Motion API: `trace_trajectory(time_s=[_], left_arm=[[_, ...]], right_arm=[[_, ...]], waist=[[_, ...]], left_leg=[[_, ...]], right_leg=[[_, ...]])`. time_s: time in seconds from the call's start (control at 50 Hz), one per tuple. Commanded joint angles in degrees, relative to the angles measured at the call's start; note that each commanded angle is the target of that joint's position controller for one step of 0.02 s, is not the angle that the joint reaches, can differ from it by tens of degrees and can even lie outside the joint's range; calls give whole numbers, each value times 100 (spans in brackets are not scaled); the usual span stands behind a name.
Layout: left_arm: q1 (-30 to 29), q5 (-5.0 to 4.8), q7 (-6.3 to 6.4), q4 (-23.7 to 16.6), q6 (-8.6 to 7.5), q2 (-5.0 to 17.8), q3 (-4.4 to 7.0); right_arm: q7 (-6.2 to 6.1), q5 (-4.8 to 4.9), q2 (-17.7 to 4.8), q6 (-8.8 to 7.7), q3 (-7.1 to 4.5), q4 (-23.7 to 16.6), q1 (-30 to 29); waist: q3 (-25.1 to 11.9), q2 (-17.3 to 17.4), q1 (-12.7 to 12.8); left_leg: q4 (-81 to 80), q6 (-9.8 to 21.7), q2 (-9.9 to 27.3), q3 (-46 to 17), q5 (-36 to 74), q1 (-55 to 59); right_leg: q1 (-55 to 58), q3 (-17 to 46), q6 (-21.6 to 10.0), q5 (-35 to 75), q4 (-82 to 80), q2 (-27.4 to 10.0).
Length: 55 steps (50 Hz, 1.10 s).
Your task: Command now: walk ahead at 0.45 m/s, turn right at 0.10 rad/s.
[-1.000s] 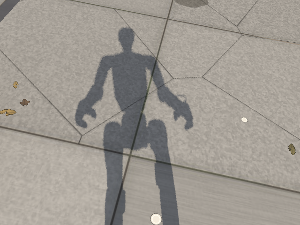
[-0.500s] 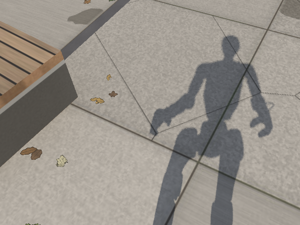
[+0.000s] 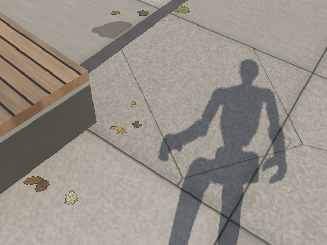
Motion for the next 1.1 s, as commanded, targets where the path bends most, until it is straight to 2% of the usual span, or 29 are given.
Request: trace_trajectory(time_s=[0.02,0.1,0.14,0.18,0.2,0.22,0.24,0.26,0.28,0.3,0.32,0.34,0.36,0.42,0.46,0.52,0.56,0.62,0.66,0.68,0.7,0.72,0.74,0.76,0.78,0.8,0.86,0.98,1.1], left_arm=[[-825,-54,-57,-519,-75,120,-57],[-1322,-86,-186,-756,-114,125,-96],[-1323,-59,-250,-835,-139,192,-74],[-880,-20,-239,-786,-111,409,33],[-236,-26,-201,-652,-77,618,150],[581,-51,-120,-504,-37,862,281],[1415,7,-11,-462,28,1464,456],[1389,-112,-13,-467,17,1313,397],[1293,-75,20,-480,28,1016,315],[1039,-47,55,-518,21,903,285],[696,-16,70,-566,5,799,244],[430,37,88,-641,-22,633,195],[267,89,111,-738,-18,599,180],[213,35,183,-708,-40,635,199],[295,9,236,-662,-40,764,239],[603,-58,295,-549,35,830,266],[871,-90,316,-460,95,874,283],[984,-97,337,-421,159,810,276],[881,-57,328,-456,188,699,254],[921,-20,300,-492,167,430,162],[1127,108,277,-588,143,-17,14],[1690,-135,269,-827,83,-35,-31],[1540,-198,306,-648,104,583,96],[947,-145,304,-722,137,782,167],[700,-81,308,-772,164,688,164],[522,-35,291,-848,169,632,187],[549,-95,217,-884,263,329,158],[-120,-41,107,-1073,263,96,63],[-981,-66,-91,-1364,199,80,32]], right_arm=[[-65,-7,-1028,-142,-292,-243,-171],[-71,42,-1099,-137,-333,50,79],[-103,56,-1151,-86,-355,107,37],[-175,24,-1300,-5,-393,96,-15],[-215,-5,-1350,63,-398,71,-62],[-258,-2,-1354,91,-379,26,-105],[-229,-110,-954,1,-241,-209,333],[-116,-134,-551,-179,-57,-153,590],[-6,123,-1048,-351,-183,-324,-111],[26,266,-1079,-446,-157,-531,-629],[0,173,-1009,-502,-132,-604,-878],[-45,34,-1043,-476,-180,-585,-882],[-49,-13,-1021,-416,-187,-569,-759],[-80,-106,-824,-250,-133,-539,-602],[-97,-145,-657,-238,-59,-675,-1022],[-54,-86,-493,-300,8,-804,-1793],[-8,18,-580,-340,-24,-866,-2079],[41,81,-836,-394,-151,-883,-2066],[35,94,-971,-435,-266,-752,-1528],[-2,27,-1150,-464,-355,-691,-981],[-58,-36,-1467,-441,-436,-641,-167],[9,-88,-1811,-351,-530,-400,122],[39,-15,-1222,-336,-414,-550,-145],[11,-5,-950,-303,-335,-563,-324],[10,-56,-854,-286,-290,-564,-553],[0,-69,-731,-274,-258,-504,-707],[-19,-40,-645,-321,-247,-344,-794],[-50,-18,-988,-279,-371,-28,-783],[-75,128,-1275,-147,-457,289,-501]], waist=[[502,784,-130],[730,656,-253],[599,701,-149],[33,984,123],[-424,1045,467],[-875,905,932],[-1738,-151,939],[-2620,-914,710],[-2205,-415,978],[-1344,-68,905],[-645,435,638],[-385,445,405],[-243,257,229],[-75,102,52],[52,83,169],[26,-13,534],[-56,-97,668],[-131,-259,565],[-257,-375,214],[-670,-228,-71],[-1514,681,-287],[-1839,2672,54],[-1251,1642,-111],[-661,1118,-241],[-362,714,-157],[-116,741,-79],[32,1026,82],[176,711,-17],[436,659,-217]], left_leg=[[-780,709,1291,-320,1503,-362],[-735,642,1574,-3,1794,146],[-337,527,1667,176,2968,568],[563,358,1645,345,5364,936],[1505,245,1536,493,6270,944],[2799,36,1367,661,6145,191],[5083,-315,868,640,3684,-2117],[6753,-558,-270,-255,-1539,-3523],[7057,-425,73,-944,-1378,-4161],[6741,-310,352,-838,-1001,-4336],[6127,-274,564,-724,-707,-4247],[5651,-291,752,-702,-498,-3877],[5515,-347,797,-690,-403,-3571],[4766,-629,860,-473,-209,-3317],[3944,-768,791,-350,510,-3222],[2478,-832,460,-263,1823,-2701],[2014,-843,307,-343,2027,-2523],[1534,-676,286,-587,1530,-2384],[1260,-409,286,-483,1166,-1647],[1212,-146,636,-707,990,-679],[1235,212,1752,-1842,566,743],[494,1070,2774,-4688,-1228,1835],[249,921,2616,-4610,-2114,1440],[282,689,2350,-3539,-1629,898],[243,598,2086,-2785,-666,334],[150,592,1868,-2247,-3,-26],[-197,610,1633,-1274,785,-491],[-418,678,1686,-156,1802,-242],[-263,443,1803,597,2365,229]], right_leg=[[-89,-103,8,838,-931,106],[-66,-82,-288,838,-1655,295],[68,-185,-489,466,-1831,459],[792,-488,-712,-85,-1700,839],[1575,-636,-859,-270,-1678,1080],[2992,-478,-1064,-31,-1843,1096],[5525,1744,-1865,-206,-1621,-295],[6604,4620,-2687,-1264,-2654,-1340],[6303,4445,-2368,-1937,-3122,-1213],[5446,3666,-2103,-1920,-3245,-1030],[4379,3113,-1979,-1346,-3394,-804],[3673,2667,-1893,-728,-3494,-589],[3148,2497,-1926,-379,-3635,-437],[2283,1947,-1983,341,-3822,-253],[1922,1586,-1840,425,-3824,-21],[1788,1372,-1491,-37,-3602,269],[2067,1656,-1409,-352,-3419,155],[2728,2272,-1232,-696,-2867,-86],[2765,2405,-1036,-604,-2330,-33],[2527,2157,-837,-609,-1466,252],[1823,1520,-590,-1953,260,706],[-139,925,-349,-3227,1918,1121],[-636,1093,-246,-2798,2544,696],[-724,939,-197,-2253,2664,534],[-534,845,-148,-1865,2531,359],[-459,849,-120,-1623,2246,217],[-125,620,-59,-1386,1856,38],[-318,427,22,-221,256,-36],[131,-100,-312,50,-1112,141]])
